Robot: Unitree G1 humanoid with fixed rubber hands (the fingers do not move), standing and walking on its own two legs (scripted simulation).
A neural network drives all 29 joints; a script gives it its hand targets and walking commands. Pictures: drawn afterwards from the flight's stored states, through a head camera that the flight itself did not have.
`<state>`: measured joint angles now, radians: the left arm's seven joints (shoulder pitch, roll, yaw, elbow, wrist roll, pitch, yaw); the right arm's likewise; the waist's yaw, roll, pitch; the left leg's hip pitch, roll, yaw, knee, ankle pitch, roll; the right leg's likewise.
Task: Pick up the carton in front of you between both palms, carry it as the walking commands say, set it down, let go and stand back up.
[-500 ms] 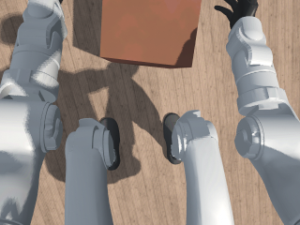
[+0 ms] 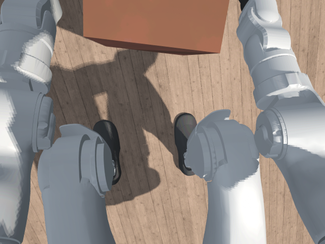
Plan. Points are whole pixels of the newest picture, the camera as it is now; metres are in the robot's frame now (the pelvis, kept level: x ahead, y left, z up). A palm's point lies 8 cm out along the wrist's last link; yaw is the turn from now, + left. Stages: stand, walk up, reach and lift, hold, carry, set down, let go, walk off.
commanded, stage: reach and lift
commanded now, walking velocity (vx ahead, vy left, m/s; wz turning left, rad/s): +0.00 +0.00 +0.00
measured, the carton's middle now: out of the picture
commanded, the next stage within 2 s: none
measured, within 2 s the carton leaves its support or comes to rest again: leaves its support in 0.54 s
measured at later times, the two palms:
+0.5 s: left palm out of the picture +0.57 +0.13 -0.17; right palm out of the picture +0.53 -0.17 -0.16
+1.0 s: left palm out of the picture +0.52 +0.14 +0.01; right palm out of the picture +0.49 -0.16 +0.02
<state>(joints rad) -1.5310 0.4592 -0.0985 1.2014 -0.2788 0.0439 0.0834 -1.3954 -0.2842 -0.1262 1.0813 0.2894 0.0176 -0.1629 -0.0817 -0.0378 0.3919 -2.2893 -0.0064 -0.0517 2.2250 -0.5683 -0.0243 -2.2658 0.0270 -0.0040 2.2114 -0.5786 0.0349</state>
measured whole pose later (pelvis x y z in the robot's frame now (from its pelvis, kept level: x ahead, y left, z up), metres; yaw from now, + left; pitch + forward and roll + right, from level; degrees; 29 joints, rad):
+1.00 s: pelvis -0.01 +0.00 +0.07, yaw +1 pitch +42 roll -2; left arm -1.25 0.10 0.45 0.91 0.24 0.34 0.04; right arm -1.13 0.02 -0.59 0.67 -0.22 0.37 -0.06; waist -0.04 0.02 -0.09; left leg -2.20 -0.07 -0.05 1.94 -0.48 -0.03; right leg -2.18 0.07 0.04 1.93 -0.50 0.06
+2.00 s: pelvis +0.08 +0.00 +0.34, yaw +1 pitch +22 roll +0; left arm -0.47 -0.15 0.37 0.56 0.24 0.36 0.04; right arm -0.45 0.13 -0.39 0.52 -0.22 0.36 0.01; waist -0.02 0.00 -0.20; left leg -0.99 -0.04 -0.06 1.01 -0.41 0.00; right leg -0.98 0.04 0.08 1.01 -0.41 0.03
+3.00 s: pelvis +0.10 +0.00 +0.42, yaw +2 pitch -5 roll +0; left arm -0.31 -0.16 0.29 0.33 0.29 0.62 -0.02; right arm -0.32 0.17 -0.27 0.30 -0.30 0.63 0.04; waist 0.00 -0.01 0.03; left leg -0.12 -0.02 -0.08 0.40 -0.20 0.00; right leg -0.11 0.02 0.07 0.39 -0.20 0.01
